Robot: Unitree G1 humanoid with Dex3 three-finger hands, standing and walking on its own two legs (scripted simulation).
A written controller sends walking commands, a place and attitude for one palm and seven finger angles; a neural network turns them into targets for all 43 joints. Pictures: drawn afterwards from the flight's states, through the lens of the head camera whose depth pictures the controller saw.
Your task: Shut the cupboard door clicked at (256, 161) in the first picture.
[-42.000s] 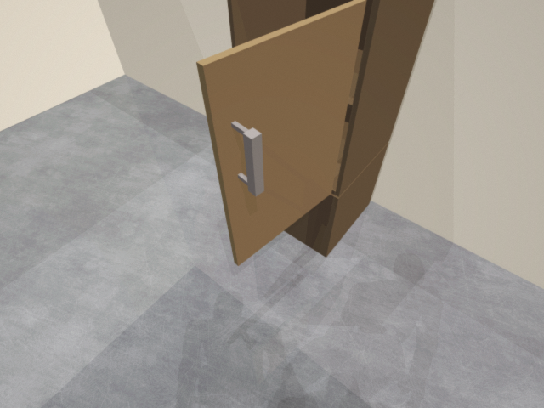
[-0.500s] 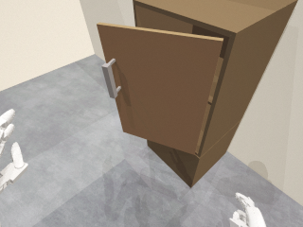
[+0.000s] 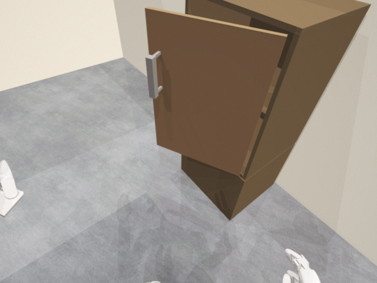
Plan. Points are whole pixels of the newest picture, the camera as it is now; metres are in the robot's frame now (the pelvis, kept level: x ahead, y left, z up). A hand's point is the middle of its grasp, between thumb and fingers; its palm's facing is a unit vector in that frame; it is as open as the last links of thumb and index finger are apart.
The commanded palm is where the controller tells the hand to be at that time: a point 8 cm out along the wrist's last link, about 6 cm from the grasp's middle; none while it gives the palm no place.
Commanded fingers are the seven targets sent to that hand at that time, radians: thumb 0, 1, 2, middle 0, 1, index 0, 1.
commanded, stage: step back with the hand held close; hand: left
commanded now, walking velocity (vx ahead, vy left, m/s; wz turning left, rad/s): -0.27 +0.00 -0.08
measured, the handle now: (155, 75) +0.74 +0.16 +0.07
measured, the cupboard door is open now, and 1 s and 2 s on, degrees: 27 27 27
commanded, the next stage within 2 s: stop stepping back and stand still in 0.32 s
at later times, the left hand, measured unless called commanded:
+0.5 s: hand out of the picture +0.04 +0.29 +0.19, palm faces +0.57 -0.71 -0.41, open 7.4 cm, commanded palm +0.00 +0.32 +0.19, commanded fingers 0.00 0.90 0.90 -0.20 -0.30 -0.20 -0.30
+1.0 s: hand out of the picture -0.03 +0.30 +0.20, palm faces +0.51 -0.77 -0.38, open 7.4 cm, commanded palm -0.08 +0.33 +0.19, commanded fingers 0.00 0.90 0.90 -0.20 -0.30 -0.20 -0.30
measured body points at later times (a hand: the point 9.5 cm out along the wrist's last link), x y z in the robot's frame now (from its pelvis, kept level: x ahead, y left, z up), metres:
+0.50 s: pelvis -0.12 +0.01 -0.01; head -0.14 +0.02 +0.44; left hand +0.00 +0.32 +0.21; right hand +0.06 -0.23 -0.08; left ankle -0.04 +0.12 -0.68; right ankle +0.02 -0.13 -0.72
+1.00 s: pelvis -0.23 +0.03 +0.02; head -0.27 +0.04 +0.47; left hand -0.07 +0.34 +0.22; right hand -0.12 -0.23 -0.07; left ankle -0.17 +0.16 -0.67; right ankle -0.26 -0.07 -0.72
